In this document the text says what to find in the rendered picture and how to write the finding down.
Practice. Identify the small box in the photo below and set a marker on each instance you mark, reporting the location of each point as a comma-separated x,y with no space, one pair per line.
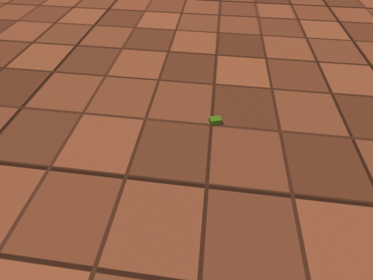
215,120

